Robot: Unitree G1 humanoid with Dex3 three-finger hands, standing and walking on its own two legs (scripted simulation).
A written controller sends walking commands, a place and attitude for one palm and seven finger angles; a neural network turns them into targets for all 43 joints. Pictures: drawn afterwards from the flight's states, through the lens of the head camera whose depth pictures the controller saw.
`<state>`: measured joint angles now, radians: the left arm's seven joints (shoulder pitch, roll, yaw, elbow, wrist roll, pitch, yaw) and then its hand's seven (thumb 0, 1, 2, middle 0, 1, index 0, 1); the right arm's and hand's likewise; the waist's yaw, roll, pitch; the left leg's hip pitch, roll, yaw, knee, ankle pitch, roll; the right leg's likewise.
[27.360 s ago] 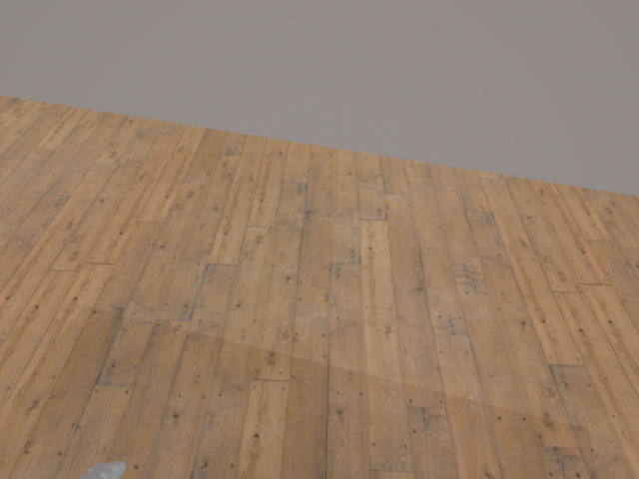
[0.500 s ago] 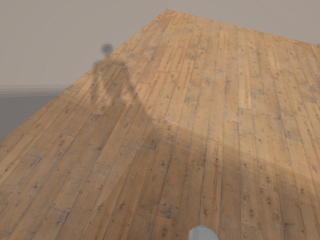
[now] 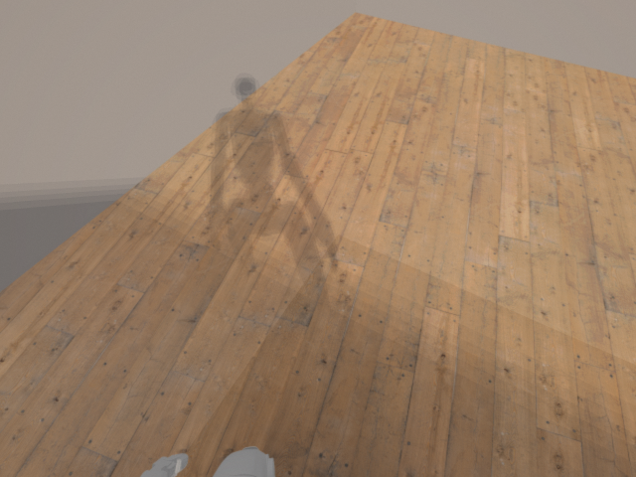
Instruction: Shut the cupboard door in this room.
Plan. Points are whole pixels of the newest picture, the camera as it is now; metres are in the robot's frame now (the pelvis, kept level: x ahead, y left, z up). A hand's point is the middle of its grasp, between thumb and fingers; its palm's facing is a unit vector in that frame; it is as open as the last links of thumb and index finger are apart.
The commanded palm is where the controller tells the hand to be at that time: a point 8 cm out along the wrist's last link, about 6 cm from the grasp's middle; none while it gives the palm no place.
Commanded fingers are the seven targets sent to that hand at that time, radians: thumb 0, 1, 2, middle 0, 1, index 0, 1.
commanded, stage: walk to a spot facing it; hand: left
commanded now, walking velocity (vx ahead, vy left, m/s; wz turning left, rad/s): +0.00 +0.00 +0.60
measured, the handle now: out of the picture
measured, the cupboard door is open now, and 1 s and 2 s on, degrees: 81 81 81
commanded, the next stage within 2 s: none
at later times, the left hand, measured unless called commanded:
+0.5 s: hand out of the picture +0.08 +0.27 -0.16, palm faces +0.28 -0.92 -0.26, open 7.4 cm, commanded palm none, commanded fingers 0.00 0.90 0.90 -0.20 -0.30 -0.20 -0.30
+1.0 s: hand out of the picture -0.01 +0.16 -0.15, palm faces +0.55 -0.79 -0.26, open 7.4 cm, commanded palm none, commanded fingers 0.00 0.90 0.90 -0.20 -0.30 -0.20 -0.30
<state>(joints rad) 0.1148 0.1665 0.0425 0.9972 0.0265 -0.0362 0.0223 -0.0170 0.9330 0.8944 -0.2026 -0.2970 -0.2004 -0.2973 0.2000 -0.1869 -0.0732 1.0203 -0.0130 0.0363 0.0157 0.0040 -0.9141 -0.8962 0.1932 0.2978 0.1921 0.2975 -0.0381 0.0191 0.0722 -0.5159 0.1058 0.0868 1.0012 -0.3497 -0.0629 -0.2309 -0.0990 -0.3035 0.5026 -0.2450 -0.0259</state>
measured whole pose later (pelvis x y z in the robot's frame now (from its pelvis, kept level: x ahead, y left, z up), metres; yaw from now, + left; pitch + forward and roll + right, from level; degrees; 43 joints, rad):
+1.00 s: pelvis +0.05 -0.03 +0.00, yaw +36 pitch +1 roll +2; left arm 0.22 0.19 0.02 0.91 0.03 0.00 0.01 0.01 0.90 0.89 -0.20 -0.30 -0.20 -0.30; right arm 0.14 -0.28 -0.09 0.95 -0.01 0.09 0.03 0.01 -0.91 -0.90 0.19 0.30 0.19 0.30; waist -0.01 0.01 0.11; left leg -0.41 0.05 0.01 0.93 -0.43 -0.09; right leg -0.20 -0.13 -0.24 0.52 -0.32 -0.01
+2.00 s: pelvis +0.12 +0.12 -0.02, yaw +72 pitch +1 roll +1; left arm 0.46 0.18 0.03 1.08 0.03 -0.05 0.00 0.01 0.90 0.89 -0.20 -0.30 -0.20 -0.30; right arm 0.05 -0.24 -0.05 0.92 -0.03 0.01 0.06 0.01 -0.91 -0.90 0.19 0.30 0.19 0.30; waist 0.05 -0.01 0.13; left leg -0.42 0.02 0.16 0.61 -0.23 0.06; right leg 0.01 -0.20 -0.39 0.59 -0.50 0.09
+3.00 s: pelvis +0.20 +0.55 -0.02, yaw +94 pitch +0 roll -1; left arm 0.41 0.19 0.04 1.13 0.02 -0.04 -0.01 0.01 0.91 0.89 -0.20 -0.30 -0.20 -0.30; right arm 0.07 -0.21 -0.05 0.95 -0.02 -0.05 0.04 0.00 -0.91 -0.90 0.19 0.30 0.19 0.30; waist 0.05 -0.03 0.10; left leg -0.43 0.04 0.14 0.67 -0.22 0.08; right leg -0.12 -0.18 -0.25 0.84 -0.49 0.07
